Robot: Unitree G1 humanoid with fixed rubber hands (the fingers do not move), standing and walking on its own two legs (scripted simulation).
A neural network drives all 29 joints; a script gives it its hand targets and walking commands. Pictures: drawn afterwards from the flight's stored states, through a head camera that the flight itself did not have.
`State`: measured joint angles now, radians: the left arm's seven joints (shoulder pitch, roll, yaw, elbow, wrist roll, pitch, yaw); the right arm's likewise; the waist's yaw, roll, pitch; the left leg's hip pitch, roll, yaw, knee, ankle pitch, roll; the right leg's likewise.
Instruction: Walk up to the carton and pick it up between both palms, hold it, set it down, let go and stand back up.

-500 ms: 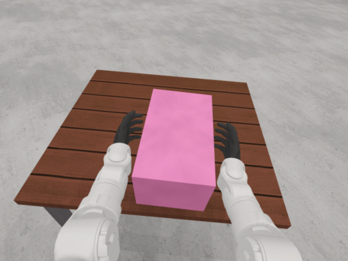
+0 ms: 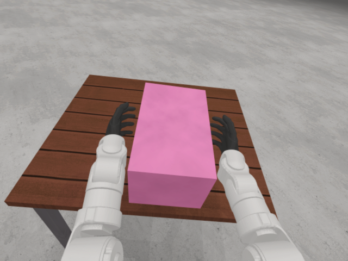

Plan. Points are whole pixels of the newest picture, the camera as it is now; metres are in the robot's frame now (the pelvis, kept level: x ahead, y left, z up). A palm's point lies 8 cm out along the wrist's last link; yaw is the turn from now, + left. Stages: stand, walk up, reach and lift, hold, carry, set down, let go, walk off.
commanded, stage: reach and lift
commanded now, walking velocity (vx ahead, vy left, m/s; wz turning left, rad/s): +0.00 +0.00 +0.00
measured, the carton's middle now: (170, 140) +0.42 +0.00 +0.07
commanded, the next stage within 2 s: hold in 1.22 s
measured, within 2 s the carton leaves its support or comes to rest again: neither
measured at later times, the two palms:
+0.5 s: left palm (113, 130) +0.37 +0.14 +0.15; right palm (231, 141) +0.35 -0.13 +0.14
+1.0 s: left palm (117, 130) +0.36 +0.13 +0.16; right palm (236, 142) +0.35 -0.14 +0.15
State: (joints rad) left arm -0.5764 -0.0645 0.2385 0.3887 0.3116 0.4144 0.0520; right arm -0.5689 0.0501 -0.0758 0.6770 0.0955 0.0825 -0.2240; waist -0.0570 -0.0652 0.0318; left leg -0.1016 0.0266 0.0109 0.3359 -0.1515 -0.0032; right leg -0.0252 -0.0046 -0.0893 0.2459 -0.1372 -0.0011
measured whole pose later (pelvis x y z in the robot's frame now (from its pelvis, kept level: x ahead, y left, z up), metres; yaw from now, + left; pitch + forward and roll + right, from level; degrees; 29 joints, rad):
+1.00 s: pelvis -0.01 +0.00 +0.00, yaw +0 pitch -11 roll -1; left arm -0.61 -0.12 0.31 0.18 0.47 0.64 -0.03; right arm -0.61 0.08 -0.08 0.59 0.06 0.06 -0.23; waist -0.09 -0.08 0.14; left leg 0.02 0.02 0.02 0.29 -0.13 -0.01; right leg 0.08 -0.01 -0.08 0.25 -0.14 -0.01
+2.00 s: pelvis -0.01 -0.01 +0.00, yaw +0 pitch -14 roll +0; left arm -0.59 -0.11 0.34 0.05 0.50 0.76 -0.07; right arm -0.63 0.10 -0.01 0.51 0.11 0.15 -0.26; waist -0.10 -0.09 0.15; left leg 0.08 0.03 0.01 0.29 -0.13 -0.02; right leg 0.13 -0.01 -0.10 0.26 -0.15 -0.02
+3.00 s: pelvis -0.02 -0.01 +0.00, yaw +1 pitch -14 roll -1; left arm -0.58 -0.11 0.31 0.02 0.49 0.76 -0.06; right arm -0.60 0.10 -0.02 0.49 0.07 0.12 -0.25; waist -0.10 -0.09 0.18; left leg 0.07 0.03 0.02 0.29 -0.12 -0.01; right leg 0.12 -0.01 -0.12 0.25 -0.14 -0.01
